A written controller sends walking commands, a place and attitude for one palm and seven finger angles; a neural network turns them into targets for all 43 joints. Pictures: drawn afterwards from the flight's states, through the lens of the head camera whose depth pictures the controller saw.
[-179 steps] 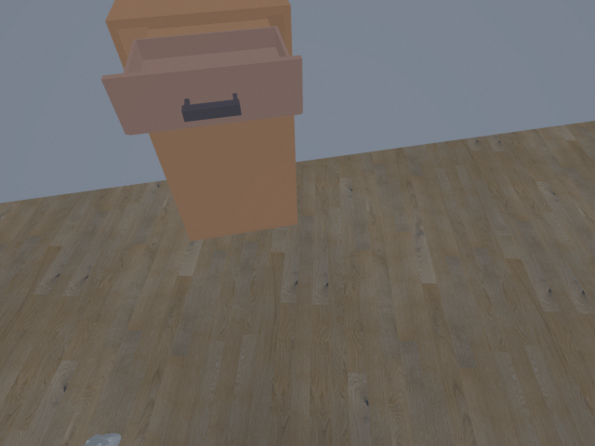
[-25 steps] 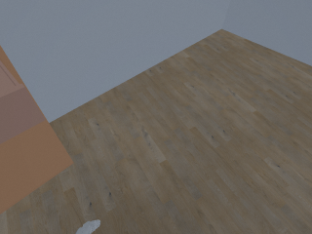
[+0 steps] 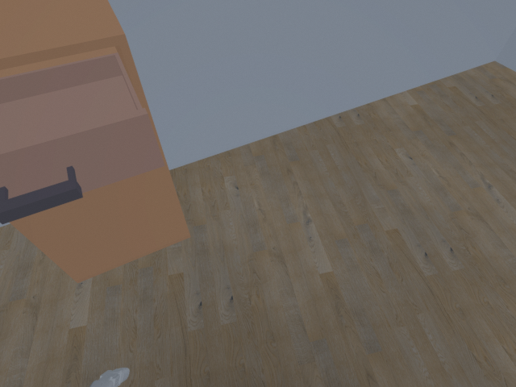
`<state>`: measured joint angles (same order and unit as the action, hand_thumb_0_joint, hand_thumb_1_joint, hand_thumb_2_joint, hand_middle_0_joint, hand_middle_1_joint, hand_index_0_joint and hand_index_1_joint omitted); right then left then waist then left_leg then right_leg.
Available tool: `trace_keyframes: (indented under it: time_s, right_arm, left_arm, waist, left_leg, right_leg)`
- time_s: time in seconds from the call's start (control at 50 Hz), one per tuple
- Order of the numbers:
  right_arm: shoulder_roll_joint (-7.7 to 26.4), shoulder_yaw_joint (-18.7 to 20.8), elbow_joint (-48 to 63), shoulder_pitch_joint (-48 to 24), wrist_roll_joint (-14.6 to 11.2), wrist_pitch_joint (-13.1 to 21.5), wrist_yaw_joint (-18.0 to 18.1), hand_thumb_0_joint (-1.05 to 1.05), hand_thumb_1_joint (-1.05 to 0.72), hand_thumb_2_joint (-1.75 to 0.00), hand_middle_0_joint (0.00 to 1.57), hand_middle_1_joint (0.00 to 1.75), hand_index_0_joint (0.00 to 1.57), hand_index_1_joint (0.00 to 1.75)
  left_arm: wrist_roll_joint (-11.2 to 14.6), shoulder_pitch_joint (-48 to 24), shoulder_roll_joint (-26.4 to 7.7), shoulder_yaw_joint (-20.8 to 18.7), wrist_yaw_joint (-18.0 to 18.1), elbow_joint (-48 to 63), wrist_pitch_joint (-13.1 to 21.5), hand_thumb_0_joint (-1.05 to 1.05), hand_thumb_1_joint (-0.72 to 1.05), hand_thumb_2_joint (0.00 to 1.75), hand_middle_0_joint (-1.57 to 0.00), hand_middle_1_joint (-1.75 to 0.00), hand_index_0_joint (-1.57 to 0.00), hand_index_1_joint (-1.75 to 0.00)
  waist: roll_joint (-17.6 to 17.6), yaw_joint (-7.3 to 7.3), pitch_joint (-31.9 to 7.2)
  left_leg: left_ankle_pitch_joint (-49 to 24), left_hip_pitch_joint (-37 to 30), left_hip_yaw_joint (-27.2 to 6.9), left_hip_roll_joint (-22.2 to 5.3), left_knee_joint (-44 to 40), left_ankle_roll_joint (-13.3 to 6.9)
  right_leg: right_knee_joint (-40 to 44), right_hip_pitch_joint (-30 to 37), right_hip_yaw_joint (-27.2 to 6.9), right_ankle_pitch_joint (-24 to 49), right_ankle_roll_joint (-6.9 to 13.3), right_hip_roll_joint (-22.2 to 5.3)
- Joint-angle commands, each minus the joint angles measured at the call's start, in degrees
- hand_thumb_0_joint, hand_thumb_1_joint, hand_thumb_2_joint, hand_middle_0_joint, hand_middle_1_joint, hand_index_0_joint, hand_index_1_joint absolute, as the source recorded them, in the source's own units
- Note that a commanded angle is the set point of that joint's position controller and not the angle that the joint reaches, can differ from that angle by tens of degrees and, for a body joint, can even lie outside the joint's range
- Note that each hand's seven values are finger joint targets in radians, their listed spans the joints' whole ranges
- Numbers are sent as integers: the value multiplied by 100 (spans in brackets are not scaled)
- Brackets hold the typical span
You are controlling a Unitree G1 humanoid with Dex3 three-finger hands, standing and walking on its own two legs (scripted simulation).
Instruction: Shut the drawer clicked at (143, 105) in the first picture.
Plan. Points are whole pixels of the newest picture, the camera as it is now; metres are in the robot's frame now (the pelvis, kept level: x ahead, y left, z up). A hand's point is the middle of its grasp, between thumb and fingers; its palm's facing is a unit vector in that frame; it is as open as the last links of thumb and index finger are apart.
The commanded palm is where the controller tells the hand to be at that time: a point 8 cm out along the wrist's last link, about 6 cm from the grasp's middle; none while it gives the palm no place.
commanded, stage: turn to face it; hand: left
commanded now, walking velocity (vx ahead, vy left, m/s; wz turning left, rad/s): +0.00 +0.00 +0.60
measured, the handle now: (38, 191) +0.42 +0.41 +0.04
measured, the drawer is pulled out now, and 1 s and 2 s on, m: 0.28 0.28 0.28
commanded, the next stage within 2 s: take the last steps up to it in 0.64 s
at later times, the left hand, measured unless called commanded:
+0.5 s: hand out of the picture -0.10 +0.20 -0.18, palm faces +0.39 -0.88 -0.26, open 7.4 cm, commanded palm none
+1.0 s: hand out of the picture -0.05 +0.17 -0.16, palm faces +0.46 -0.86 -0.23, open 7.3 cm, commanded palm none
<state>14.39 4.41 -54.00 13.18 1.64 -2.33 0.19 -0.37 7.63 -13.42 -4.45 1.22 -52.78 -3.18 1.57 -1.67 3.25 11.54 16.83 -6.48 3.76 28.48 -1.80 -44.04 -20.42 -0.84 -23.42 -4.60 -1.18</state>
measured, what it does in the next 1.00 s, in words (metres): steps on the spot, turning left: right foot, then left foot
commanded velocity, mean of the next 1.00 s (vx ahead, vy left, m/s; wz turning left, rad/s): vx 0.08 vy -0.01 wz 0.30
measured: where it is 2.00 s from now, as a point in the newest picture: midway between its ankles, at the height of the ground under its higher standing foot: outside the picture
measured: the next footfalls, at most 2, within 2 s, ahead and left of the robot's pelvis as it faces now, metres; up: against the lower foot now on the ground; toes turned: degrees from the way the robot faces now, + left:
right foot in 0.06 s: +0.04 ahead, -0.14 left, +0.00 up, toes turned +3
left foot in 0.48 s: -0.05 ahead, +0.11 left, +0.00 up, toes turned +24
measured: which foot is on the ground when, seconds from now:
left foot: down 0.00-0.06, up 0.08-0.46, down 0.48-0.94, up 0.96-1.00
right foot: up 0.00-0.04, down 0.06-0.48, up 0.50-0.92, down 0.94-1.00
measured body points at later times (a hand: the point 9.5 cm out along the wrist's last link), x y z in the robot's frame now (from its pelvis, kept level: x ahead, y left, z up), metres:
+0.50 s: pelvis -0.03 +0.00 -0.01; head +0.00 +0.02 +0.43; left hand -0.12 +0.25 -0.16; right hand +0.18 -0.20 -0.14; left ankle -0.08 +0.09 -0.74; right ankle +0.00 -0.14 -0.73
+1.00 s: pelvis -0.02 -0.02 +0.00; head -0.01 -0.04 +0.44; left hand -0.07 +0.22 -0.14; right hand +0.09 -0.23 -0.17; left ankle -0.08 +0.09 -0.71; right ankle +0.00 -0.10 -0.74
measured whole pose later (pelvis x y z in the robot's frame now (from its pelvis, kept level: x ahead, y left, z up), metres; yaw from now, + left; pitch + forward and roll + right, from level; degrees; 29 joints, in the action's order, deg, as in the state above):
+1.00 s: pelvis -0.02 -0.02 +0.00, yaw +26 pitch -2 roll +1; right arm 11.2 2.4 -60.8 18.0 1.5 -1.8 0.2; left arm -1.6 14.9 -8.6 -1.7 0.2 -56.9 1.1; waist 2.4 -0.3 0.5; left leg 25.3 16.8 -0.3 1.2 43.6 -1.7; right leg -31.2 -10.1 5.0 -19.2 2.7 -0.3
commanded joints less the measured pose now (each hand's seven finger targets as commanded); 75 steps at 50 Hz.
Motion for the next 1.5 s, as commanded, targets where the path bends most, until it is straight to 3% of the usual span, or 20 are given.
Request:
trace_keyframes:
  time_s: [0.0, 0.04, 0.14, 0.3, 0.42, 0.44, 0.46, 0.52, 0.58, 0.72, 0.88, 0.92, 0.94, 1.06, 1.3, 1.36, 1.38, 1.4, 1.42, 1.48]
  right_arm:
    - [951, 285, 631, -382, -84, 64, 1, 0, -90, -90, 20, 30, 20, 30]
    - [440, 207, 870, -283, -88, 66, -36, 0, -90, -90, 20, 30, 20, 30]
    - [589, 213, 569, -212, -13, -97, -185, 0, -90, -90, 20, 30, 20, 30]
    - [368, 54, 744, -1080, -83, -96, -201, 0, -90, -90, 20, 30, 20, 30]
    - [386, -13, 553, -461, -106, 65, -133, 0, -90, -90, 20, 30, 20, 30]
    - [772, 70, 477, -141, -76, 127, -120, 0, -90, -90, 20, 30, 20, 30]
    - [1409, 219, 473, 139, -38, 160, -87, 0, -90, -90, 20, 30, 20, 30]
    - [1176, 134, 364, 38, -48, 126, 66, 0, -90, -90, 20, 30, 20, 30]
    - [780, -20, 447, -445, -76, 194, 96, 0, -90, -90, 20, 30, 20, 30]
    - [679, -18, 207, -62, -64, 190, 125, 0, -90, -90, 20, 30, 20, 30]
    - [413, -47, -140, 102, -40, 263, 102, 0, -90, -90, 20, 30, 20, 30]
    - [-160, -169, 34, 13, -99, 323, 52, 0, -90, -90, 20, 30, 20, 30]
    - [199, -82, 116, -318, -13, 292, 3, 0, -90, -90, 20, 30, 20, 30]
    - [-116, 4, -384, 250, 13, 242, -109, 0, -90, -90, 20, 30, 20, 30]
    - [-439, -126, -160, -917, -55, 434, -164, 0, -90, -90, 20, 30, 20, 30]
    - [-296, -101, -555, 354, -19, 542, -20, 0, -90, -90, 20, 30, 20, 30]
    - [55, -20, -777, 1125, 16, 579, 56, 0, -90, -90, 20, 30, 20, 30]
    - [755, 137, -863, 1680, 50, 594, 111, 0, -90, -90, 20, 30, 20, 30]
    - [870, 138, -885, 1786, -41, 542, 130, 0, -90, -90, 20, 30, 20, 30]
    - [45, -48, -606, 635, -52, 611, 164, 0, -90, -90, 20, 30, 20, 30]
  left_arm:
    - [0, 751, -690, -129, 73, 381, 255, 0, 90, 90, -20, -30, -20, -30]
    - [-115, 765, -1498, -219, 93, 557, 308, 0, 90, 90, -20, -30, -20, -30]
    - [-78, 38, -790, -28, 77, 776, 382, 0, 90, 90, -20, -30, -20, -30]
    - [-141, 1024, -1095, -94, 62, 416, 343, 0, 90, 90, -20, -30, -20, -30]
    - [-99, 945, -1162, -175, 39, 235, 257, 0, 90, 90, -20, -30, -20, -30]
    - [-49, 973, -973, -149, 19, 276, 224, 0, 90, 90, -20, -30, -20, -30]
    - [-28, 928, -558, -52, -28, 504, 207, 0, 90, 90, -20, -30, -20, -30]
    - [-63, 417, -606, -25, 41, 392, 105, 0, 90, 90, -20, -30, -20, -30]
    - [-51, 785, -568, -38, -31, 56, 104, 0, 90, 90, -20, -30, -20, -30]
    - [-29, 567, -414, 30, 12, 41, 91, 0, 90, 90, -20, -30, -20, -30]
    - [-116, 1241, -132, 126, -103, -352, 368, 0, 90, 90, -20, -30, -20, -30]
    - [-182, 1862, -875, -43, -25, -503, 452, 0, 90, 90, -20, -30, -20, -30]
    - [-94, 2090, -909, -62, -1, -510, 504, 0, 90, 90, -20, -30, -20, -30]
    - [-68, 1497, -73, 123, 2, -560, 714, 0, 90, 90, -20, -30, -20, -30]
    - [-131, 2475, -67, 151, 71, -1292, 730, 0, 90, 90, -20, -30, -20, -30]
    - [-65, 2269, -105, 129, 64, -1293, 715, 0, 90, 90, -20, -30, -20, -30]
    - [-30, 2321, 37, 136, 43, -1260, 708, 0, 90, 90, -20, -30, -20, -30]
    - [16, 2551, 395, 189, 11, -1139, 693, 0, 90, 90, -20, -30, -20, -30]
    - [-22, 2228, 285, 184, 26, -982, 697, 0, 90, 90, -20, -30, -20, -30]
    - [-100, 1542, 326, 94, -73, -962, 579, 0, 90, 90, -20, -30, -20, -30]
  waist:
    - [467, 384, -648]
    - [-1844, 391, -434]
    - [-1096, -16, 122]
    - [-1285, 484, -184]
    - [-1234, 199, -644]
    - [-402, 29, -877]
    - [1436, -119, -871]
    - [1204, -115, -460]
    - [699, 217, -292]
    - [460, 97, -315]
    - [110, 389, 22]
    - [-1844, 671, 333]
    - [-1659, 804, 471]
    - [-759, 153, 649]
    - [-1009, 467, 506]
    - [-768, -142, -213]
    - [-348, -437, -726]
    - [1050, -468, -1266]
    - [887, -469, -1239]
    - [201, -54, 228]
  left_leg:
    - [-753, 624, -1549, -1035, -134, -414]
    - [2096, 1990, 235, 166, 2381, 404]
    - [940, 1622, 430, -473, 4261, 507]
    - [1448, 1101, 949, -494, 2540, 569]
    - [386, -619, 1248, -384, -138, 332]
    - [-565, -1607, 670, -946, -681, 143]
    - [-2780, -2262, -1294, -2555, -799, -583]
    - [-2789, -1173, -895, -2345, -856, -979]
    - [-2882, -1007, -206, -1711, -948, -704]
    - [-2362, -1233, -532, -1776, -1077, -927]
    - [1886, 446, -715, -1304, -901, -566]
    - [2081, 2141, 765, -163, 1490, 24]
    - [2025, 2241, 479, -446, 2409, 3]
    - [190, 1884, 684, -874, 3398, 202]
    - [397, 1355, 1360, -726, 1254, 33]
    - [-170, -645, 1628, -282, 106, -156]
    - [-622, -2112, 1009, -876, -38, -352]
    - [-1254, -3195, -1174, -2603, -327, -990]
    - [-1086, -2847, -1803, -3139, -1034, -1330]
    - [-374, -793, -782, -2540, -1656, -1001]
  right_leg:
    - [2024, 1528, -61, 962, 153, -90]
    - [3255, 1603, -2385, 599, 1169, -2630]
    - [2755, 555, -420, 1684, 1098, -1628]
    - [2396, 1409, 105, 3021, 1250, -1902]
    - [1329, 1139, 682, 3234, 772, -1748]
    - [442, 372, 955, 2369, 446, -1498]
    - [-811, -1239, 1126, -819, -11, -712]
    - [-2121, -1277, 134, -828, 92, -605]
    - [-2120, -963, 191, 73, 37, -520]
    - [-1010, -650, 190, -100, 35, -363]
    - [1949, 1656, 402, 462, 325, -55]
    - [3560, 2403, -2194, -1427, 1107, -1944]
    - [3983, 1768, -2822, -1969, 1423, -2291]
    - [3717, 1185, -529, 620, 1224, -1367]
    - [2927, 2001, -84, 3565, 1311, -1319]
    - [1254, 1728, 331, 4793, 1071, -942]
    - [70, 825, 414, 3795, 883, -746]
    - [-1628, -636, 777, 444, 605, -44]
    - [-2604, -1011, 346, -974, 663, 71]
    - [-2856, -1225, 27, 175, 581, -592]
